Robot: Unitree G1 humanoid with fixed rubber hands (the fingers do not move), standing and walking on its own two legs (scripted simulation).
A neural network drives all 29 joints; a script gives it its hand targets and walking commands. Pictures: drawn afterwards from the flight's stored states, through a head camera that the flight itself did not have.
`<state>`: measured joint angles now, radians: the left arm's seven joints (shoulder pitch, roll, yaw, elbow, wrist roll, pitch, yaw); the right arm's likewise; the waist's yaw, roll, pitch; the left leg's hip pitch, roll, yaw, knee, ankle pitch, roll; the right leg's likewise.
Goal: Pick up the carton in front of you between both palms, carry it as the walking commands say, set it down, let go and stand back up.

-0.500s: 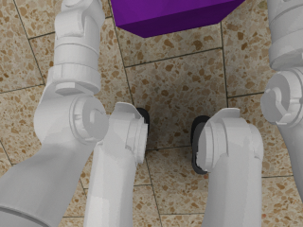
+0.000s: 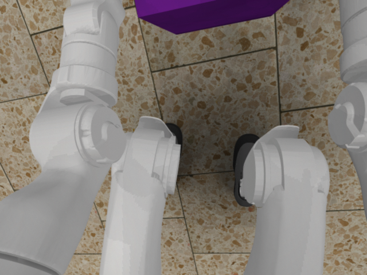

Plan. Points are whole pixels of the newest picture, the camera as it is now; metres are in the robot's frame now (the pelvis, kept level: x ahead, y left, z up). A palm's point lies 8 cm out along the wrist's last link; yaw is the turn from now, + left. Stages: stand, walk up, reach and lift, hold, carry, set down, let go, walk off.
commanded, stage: set down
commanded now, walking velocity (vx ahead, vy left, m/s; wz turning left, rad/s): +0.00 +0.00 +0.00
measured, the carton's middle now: out of the picture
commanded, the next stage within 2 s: let go in 1.22 s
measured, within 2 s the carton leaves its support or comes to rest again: neither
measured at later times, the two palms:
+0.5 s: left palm out of the picture +0.55 +0.17 -0.06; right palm out of the picture +0.60 -0.20 -0.06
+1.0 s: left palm out of the picture +0.55 +0.17 +0.08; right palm out of the picture +0.61 -0.22 +0.09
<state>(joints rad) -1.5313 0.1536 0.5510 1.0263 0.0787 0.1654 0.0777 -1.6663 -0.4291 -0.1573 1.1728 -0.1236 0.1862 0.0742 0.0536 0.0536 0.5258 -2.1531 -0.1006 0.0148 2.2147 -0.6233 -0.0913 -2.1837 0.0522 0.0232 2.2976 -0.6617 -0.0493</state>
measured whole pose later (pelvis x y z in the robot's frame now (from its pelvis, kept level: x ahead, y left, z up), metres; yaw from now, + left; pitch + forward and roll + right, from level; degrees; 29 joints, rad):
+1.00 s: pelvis +0.01 +0.00 +0.19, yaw -1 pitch +47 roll +4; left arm -1.26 0.12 0.39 0.70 -0.06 0.29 0.18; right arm -1.53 -0.54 -0.12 1.07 -0.01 0.28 0.10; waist 0.11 -0.01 0.07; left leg -1.89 -0.05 0.00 1.50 -0.44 -0.04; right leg -1.91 0.06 0.04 1.56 -0.48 -0.03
